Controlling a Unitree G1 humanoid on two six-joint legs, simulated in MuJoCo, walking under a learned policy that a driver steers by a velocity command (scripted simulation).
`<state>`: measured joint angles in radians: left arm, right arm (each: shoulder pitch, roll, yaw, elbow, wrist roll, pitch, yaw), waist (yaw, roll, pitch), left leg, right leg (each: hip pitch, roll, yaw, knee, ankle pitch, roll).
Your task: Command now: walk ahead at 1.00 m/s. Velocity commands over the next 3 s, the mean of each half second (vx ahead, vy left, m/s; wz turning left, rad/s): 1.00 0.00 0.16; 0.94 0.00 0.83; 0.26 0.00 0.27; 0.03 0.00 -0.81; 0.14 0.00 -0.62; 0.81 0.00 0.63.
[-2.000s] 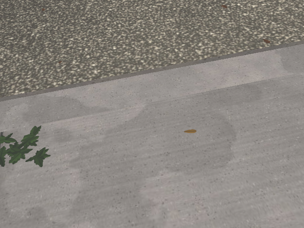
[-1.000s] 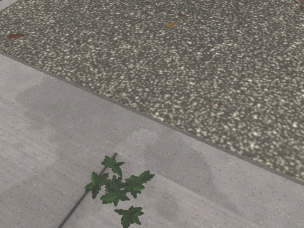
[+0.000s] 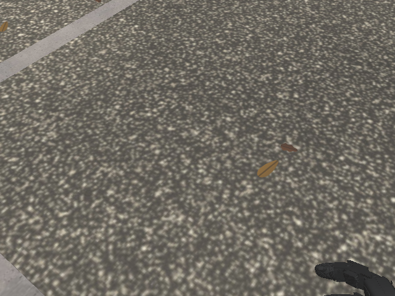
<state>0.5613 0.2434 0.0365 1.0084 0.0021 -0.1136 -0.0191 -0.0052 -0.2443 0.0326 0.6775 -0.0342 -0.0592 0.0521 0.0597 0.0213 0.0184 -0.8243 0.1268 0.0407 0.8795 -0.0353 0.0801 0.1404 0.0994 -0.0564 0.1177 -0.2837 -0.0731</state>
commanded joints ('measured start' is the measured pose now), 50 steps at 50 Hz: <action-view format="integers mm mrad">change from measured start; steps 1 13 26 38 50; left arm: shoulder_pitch -40 -232 -517 -227 -250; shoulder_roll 163 44 159 61 198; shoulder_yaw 24 -10 -7 14 59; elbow -62 -235 -368 -170 -199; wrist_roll -13 32 32 16 -8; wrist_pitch -25 36 26 -14 36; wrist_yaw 2 -10 -5 7 29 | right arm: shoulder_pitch -101 343 496 186 465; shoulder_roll -43 -59 -245 -26 -224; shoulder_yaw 3 -83 -132 -81 -154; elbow -68 198 237 20 112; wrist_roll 14 0 30 2 22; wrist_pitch -2 -47 -60 52 36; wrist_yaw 3 -44 -49 6 -43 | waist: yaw -40 -29 -31 -72 -273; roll -18 -28 47 -112 104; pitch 128 -16 -48 42 -125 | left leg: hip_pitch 274 632 846 52 1009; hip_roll -83 73 13 15 -156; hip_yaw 127 -368 -198 -72 -78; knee -153 -679 -559 385 -327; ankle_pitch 94 -322 633 -144 207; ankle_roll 30 139 91 22 166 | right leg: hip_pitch -237 -772 -416 -253 -507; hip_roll -242 -197 -89 -403 -156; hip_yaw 45 171 9 44 -202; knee -192 1249 409 57 1213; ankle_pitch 770 12 237 236 63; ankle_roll -121 -27 23 9 108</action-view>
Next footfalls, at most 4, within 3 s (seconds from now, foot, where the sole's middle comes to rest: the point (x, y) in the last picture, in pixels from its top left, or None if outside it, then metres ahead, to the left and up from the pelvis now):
0.10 left None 0.35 0.11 -0.74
0.56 right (242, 211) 0.79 -0.09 -0.74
1.00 left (167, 137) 1.13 0.23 -0.74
1.46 right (167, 96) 1.40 0.26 -0.74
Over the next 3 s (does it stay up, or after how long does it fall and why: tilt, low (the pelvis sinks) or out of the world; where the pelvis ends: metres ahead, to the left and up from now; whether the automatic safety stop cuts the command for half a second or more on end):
stays up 1.66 0.33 0.01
